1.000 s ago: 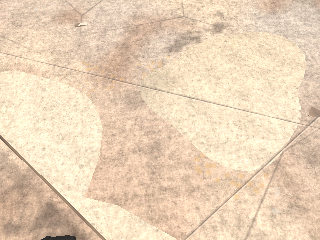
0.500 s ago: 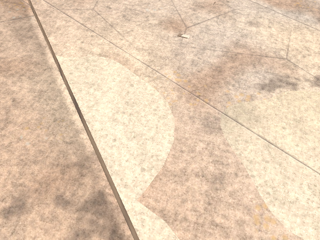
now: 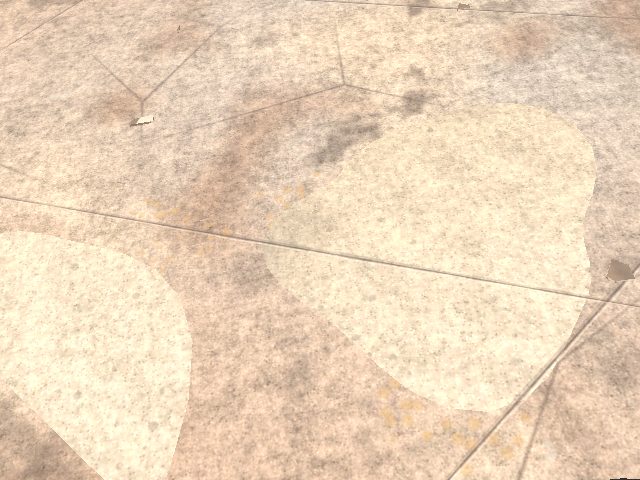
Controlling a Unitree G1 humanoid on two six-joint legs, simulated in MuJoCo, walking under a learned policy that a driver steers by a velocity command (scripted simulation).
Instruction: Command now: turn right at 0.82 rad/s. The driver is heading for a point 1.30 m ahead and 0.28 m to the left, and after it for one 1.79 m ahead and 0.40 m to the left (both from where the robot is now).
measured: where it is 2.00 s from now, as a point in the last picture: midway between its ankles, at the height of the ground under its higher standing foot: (202, 209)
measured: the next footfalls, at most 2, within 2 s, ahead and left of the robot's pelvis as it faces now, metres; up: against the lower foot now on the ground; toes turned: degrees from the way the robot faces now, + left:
left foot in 0.68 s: +0.28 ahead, +0.36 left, -0.01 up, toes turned +30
left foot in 0.90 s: +0.15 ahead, +0.41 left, -0.13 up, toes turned +36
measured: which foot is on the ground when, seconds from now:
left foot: up 0.00-0.66, down 0.68-0.80, up 0.82-0.88, down 0.90-1.00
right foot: down 0.00-0.74, up 0.76-1.00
